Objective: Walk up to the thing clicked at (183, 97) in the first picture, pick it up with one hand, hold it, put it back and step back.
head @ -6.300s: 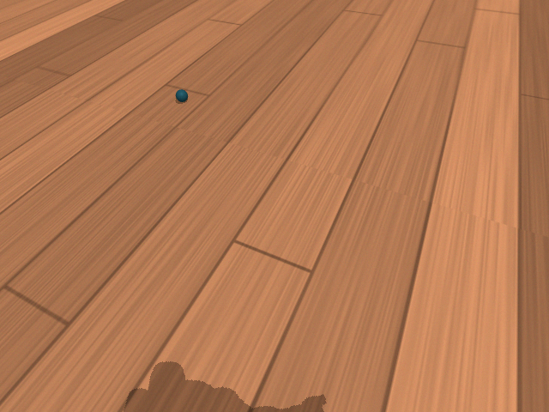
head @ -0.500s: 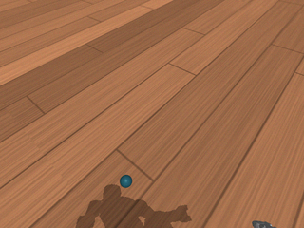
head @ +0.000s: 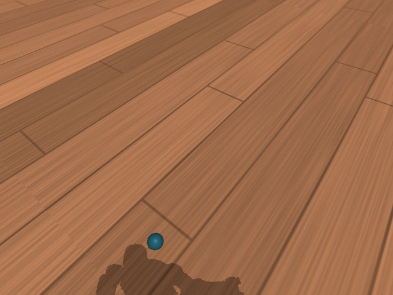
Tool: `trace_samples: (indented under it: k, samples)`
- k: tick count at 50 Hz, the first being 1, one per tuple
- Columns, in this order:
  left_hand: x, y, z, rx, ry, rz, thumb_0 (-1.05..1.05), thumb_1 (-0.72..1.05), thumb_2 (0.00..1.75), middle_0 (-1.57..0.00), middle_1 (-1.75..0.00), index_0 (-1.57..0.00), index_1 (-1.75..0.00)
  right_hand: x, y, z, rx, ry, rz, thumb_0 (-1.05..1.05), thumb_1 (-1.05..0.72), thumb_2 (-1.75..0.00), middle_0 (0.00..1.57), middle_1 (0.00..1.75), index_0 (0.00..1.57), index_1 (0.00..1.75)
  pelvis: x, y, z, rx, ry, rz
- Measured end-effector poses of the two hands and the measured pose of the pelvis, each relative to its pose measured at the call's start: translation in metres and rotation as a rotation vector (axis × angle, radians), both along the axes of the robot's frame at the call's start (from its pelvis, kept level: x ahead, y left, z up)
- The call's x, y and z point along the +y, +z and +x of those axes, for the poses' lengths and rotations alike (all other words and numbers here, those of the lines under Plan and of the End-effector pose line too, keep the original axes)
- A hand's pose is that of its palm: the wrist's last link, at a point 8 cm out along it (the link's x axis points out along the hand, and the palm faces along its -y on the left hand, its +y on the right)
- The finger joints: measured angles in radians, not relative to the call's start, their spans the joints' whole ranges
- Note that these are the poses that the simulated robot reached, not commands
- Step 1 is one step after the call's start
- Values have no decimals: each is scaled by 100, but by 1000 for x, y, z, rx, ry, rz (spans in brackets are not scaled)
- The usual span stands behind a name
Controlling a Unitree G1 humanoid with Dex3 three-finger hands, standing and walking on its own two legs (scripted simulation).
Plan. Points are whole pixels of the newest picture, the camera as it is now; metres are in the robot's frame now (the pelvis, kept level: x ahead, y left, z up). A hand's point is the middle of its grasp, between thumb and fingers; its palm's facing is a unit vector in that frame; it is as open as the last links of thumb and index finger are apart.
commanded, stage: walk up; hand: left
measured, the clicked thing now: (155, 241) +0.49 +0.24 -0.74
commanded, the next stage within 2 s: stand in 0.08 s
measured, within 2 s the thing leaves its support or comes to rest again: neither
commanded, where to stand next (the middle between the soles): +0.09 -0.01 m, yaw -3 degrees
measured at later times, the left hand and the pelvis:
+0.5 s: hand out of the picture +0.08 +0.24 -0.16, palm faces -0.01 -0.94 -0.34, open 7.4 cm; pelvis +0.01 -0.01 +0.00, yaw +0 degrees
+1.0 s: hand out of the picture +0.09 +0.24 -0.15, palm faces -0.02 -0.94 -0.34, open 7.4 cm; pelvis +0.02 -0.01 +0.00, yaw +0 degrees
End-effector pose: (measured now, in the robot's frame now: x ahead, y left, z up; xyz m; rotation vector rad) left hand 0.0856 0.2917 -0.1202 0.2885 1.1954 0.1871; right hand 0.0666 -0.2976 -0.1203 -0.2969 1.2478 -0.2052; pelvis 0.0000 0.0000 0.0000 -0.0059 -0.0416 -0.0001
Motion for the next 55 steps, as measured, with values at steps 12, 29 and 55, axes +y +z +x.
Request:
trace_samples:
  k: [12,29,55]
  samples:
    - [2,2,-11,41,7,20,0,90,89,-21,-30,-21,-30,2,-3,7,-11,15,14,0,-90,-89,21,30,20,30,-3,0,4,6,0,4]
    - [-7,2,-10,52,14,19,0,90,89,-21,-30,-21,-30,-9,-1,26,-29,29,5,0,-90,-89,21,30,20,30,-11,1,13,5,-3,3]
    - [-10,2,4,50,5,21,0,90,89,-21,-30,-21,-30,-12,-3,19,11,23,4,0,-90,-89,21,30,20,30,-15,1,21,13,-5,4]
